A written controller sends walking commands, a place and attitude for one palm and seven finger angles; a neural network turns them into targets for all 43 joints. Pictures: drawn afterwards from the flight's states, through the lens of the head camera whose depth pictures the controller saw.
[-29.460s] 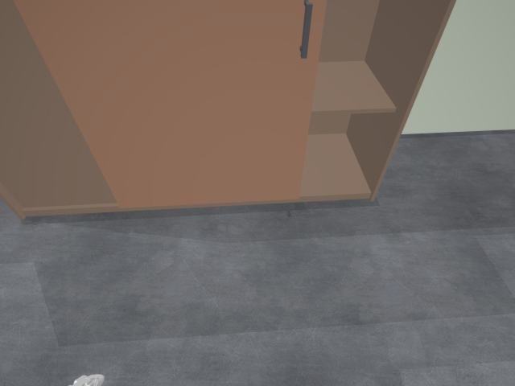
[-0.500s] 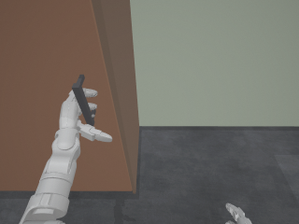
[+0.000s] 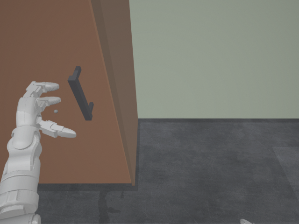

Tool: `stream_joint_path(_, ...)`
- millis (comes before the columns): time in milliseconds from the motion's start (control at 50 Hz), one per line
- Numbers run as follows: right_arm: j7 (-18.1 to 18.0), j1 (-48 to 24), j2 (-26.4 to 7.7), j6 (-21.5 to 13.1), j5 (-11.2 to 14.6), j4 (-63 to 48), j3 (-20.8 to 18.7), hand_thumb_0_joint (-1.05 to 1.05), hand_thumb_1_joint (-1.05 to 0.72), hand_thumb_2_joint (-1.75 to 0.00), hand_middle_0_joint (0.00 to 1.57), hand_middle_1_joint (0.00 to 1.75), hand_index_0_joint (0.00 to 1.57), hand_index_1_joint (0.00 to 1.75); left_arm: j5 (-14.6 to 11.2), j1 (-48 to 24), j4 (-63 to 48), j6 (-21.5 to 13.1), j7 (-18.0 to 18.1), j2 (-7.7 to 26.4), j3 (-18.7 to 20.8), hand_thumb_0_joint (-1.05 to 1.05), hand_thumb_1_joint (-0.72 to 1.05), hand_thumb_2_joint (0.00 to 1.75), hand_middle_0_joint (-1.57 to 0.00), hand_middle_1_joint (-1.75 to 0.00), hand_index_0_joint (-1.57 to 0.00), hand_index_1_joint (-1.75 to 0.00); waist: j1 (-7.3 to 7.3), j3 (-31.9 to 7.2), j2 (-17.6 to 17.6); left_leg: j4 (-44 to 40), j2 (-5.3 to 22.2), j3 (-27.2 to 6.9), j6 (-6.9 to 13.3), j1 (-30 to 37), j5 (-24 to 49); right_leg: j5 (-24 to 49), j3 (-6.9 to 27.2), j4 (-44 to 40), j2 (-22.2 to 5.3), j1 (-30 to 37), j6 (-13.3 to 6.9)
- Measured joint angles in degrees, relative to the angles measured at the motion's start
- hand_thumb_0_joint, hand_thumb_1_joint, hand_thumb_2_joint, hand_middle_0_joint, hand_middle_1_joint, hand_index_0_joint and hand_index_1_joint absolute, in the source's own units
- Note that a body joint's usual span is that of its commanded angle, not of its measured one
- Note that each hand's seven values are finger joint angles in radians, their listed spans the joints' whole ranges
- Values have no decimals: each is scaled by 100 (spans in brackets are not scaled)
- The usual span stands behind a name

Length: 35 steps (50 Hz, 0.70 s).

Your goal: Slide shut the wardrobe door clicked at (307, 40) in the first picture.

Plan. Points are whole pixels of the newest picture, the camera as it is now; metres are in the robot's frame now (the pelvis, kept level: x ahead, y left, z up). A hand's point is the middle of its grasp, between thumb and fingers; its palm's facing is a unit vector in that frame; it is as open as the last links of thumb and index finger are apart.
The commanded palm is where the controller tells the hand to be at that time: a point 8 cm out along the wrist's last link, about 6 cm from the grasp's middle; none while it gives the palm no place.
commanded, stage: slip the hand off the handle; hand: left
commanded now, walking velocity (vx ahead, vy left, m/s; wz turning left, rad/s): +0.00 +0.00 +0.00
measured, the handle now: (83, 95) +0.42 +0.20 +0.12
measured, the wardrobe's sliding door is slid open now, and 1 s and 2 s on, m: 0.00 0.00 0.00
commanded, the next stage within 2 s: draw the hand back to the body in 0.60 s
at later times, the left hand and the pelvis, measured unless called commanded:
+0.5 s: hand (44, 144) +0.27 +0.26 +0.10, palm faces +0.28 -0.94 -0.21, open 14.7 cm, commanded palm +0.23 +0.30 +0.11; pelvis +0.01 +0.02 +0.00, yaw +1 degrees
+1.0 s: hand (42, 149) +0.24 +0.24 +0.13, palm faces +0.10 -0.99 -0.06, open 14.7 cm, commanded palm +0.20 +0.29 +0.13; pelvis +0.00 -0.01 +0.00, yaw +1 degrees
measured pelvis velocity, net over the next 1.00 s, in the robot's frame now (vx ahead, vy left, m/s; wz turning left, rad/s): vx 0.00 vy -0.01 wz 0.01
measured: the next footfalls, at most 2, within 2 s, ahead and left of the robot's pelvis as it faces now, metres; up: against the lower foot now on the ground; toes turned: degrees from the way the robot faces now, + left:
none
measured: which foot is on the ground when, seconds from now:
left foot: down 0.00-1.00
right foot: down 0.00-1.00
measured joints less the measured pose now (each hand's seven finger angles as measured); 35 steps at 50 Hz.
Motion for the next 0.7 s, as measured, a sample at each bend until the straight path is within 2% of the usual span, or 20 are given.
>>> stream_joint_path(80,70,70,-11,-79,12,-40,-22,1,-91,-90,20,30,20,30,-88,375,-416,-68,-77,-174,-102,-1,-54,20,-26,-116,-29,-118,15,-80,17,55,-34,39,45,-33,-63,-44,41,50,-36,-41,48)
stream_joint_path(200,131,-22,116,-171,-49,-200,35,1,-91,-90,20,30,20,30,-72,1253,-1306,27,69,-465,-94,-1,-54,20,-25,-115,-27,-116,8,-178,-19,52,-52,147,88,120,-155,-110,152,75,-52,60,103)
stream_joint_path(320,111,-211,233,-296,-62,-336,122,1,-90,-90,20,30,20,30,-140,2134,-2274,183,144,-588,-147,-1,-54,20,-25,-115,-26,-116,140,-208,13,30,-62,139,102,314,-201,-129,145,0,-59,286,133)
stream_joint_path(500,-22,-620,235,-490,-64,-391,257,1,-90,-90,20,30,20,30,-171,2551,-2974,477,64,-735,-439,-1,-55,20,-25,-115,-25,-115,399,-110,77,-36,-131,-30,102,438,-117,-91,-22,-110,-122,505,136)
stream_joint_path(580,-35,-706,262,-553,-87,-434,298,1,-90,-90,20,30,20,30,-173,2755,-3208,515,22,-799,-546,-1,-55,20,-25,-115,-25,-115,435,-90,76,-112,-129,-48,80,506,-66,-66,-40,-152,-118,562,114)
stream_joint_path(700,-48,-655,297,-588,-102,-452,334,1,-90,-90,20,30,20,30,-206,3106,-3431,500,28,-775,-480,-1,-55,20,-25,-115,-26,-115,425,-64,75,-179,-90,-70,28,600,-29,-60,-62,-178,-77,639,61)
